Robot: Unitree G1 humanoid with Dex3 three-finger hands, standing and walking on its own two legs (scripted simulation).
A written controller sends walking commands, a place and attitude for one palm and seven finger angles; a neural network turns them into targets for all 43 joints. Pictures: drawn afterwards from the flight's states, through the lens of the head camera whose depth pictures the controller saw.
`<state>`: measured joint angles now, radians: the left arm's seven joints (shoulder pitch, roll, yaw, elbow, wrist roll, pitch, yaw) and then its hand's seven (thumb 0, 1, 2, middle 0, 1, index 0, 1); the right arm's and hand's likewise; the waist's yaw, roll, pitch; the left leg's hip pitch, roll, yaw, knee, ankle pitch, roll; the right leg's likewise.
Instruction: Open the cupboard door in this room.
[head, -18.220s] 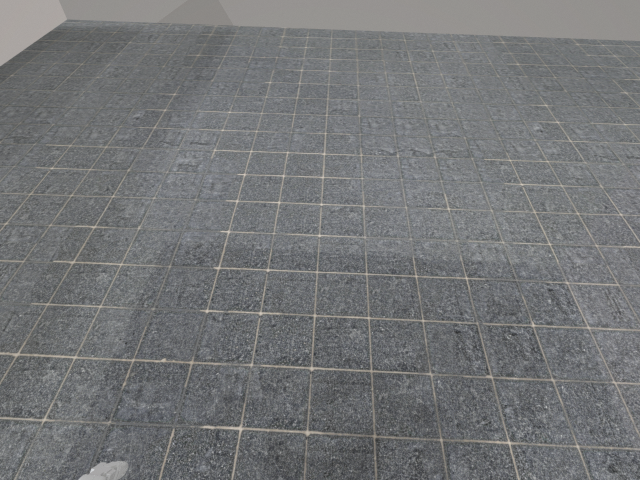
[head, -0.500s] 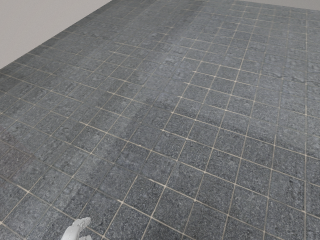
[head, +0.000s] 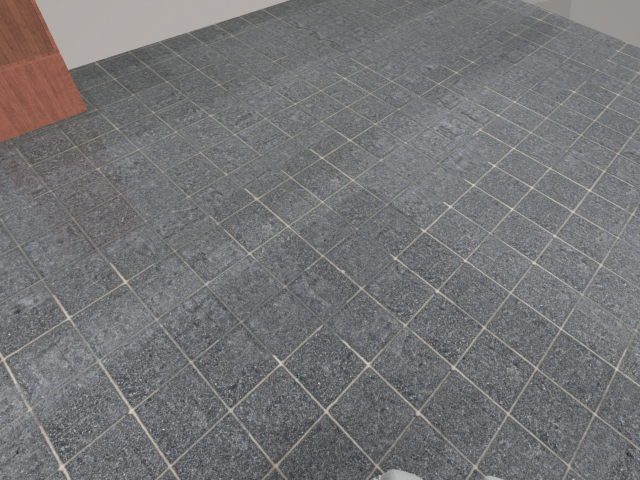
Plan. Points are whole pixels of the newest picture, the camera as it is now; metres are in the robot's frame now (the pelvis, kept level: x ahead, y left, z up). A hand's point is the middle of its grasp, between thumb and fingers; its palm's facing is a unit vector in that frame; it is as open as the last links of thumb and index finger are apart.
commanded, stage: turn or walk to find it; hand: left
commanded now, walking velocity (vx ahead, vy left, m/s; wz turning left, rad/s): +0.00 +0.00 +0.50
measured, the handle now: out of the picture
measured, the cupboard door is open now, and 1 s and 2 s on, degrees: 0 0 0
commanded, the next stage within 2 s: none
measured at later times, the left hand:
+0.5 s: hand out of the picture +0.05 +0.16 -0.13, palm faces +0.25 -0.92 -0.29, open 7.4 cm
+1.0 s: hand out of the picture -0.12 +0.21 -0.17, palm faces +0.54 -0.81 -0.24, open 7.4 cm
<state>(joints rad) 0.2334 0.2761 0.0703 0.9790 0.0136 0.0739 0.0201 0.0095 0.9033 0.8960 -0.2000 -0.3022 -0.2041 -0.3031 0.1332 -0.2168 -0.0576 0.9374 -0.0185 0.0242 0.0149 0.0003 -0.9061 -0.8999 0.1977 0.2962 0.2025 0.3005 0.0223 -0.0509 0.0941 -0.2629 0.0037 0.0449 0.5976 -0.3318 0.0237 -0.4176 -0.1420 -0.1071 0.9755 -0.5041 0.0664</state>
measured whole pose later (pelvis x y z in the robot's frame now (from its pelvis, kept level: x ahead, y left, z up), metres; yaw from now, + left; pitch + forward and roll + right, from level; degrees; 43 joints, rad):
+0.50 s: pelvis +0.00 -0.05 +0.01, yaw +15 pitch -1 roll +2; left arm 0.16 0.17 0.03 0.88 0.01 0.01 0.02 0.01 0.90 0.90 -0.20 -0.30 -0.21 -0.30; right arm 0.22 -0.26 -0.10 0.97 -0.02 0.08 0.02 0.00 -0.90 -0.90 0.20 0.30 0.20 0.30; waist -0.03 0.06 0.08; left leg -0.49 -0.04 -0.06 1.12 -0.42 -0.04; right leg -0.25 -0.07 -0.12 0.56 -0.30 -0.03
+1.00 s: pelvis +0.01 +0.03 +0.01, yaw +30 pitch -1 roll +0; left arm 0.33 0.28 0.07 1.07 0.02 0.03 -0.02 0.01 0.91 0.90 -0.20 -0.30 -0.20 -0.30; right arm 0.17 -0.20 -0.04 0.94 -0.02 -0.03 0.02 0.00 -0.91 -0.90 0.20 0.30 0.20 0.30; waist 0.03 -0.04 0.03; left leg -0.18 0.02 0.11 0.52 -0.33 0.04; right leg -0.42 -0.16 -0.11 1.06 -0.41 0.07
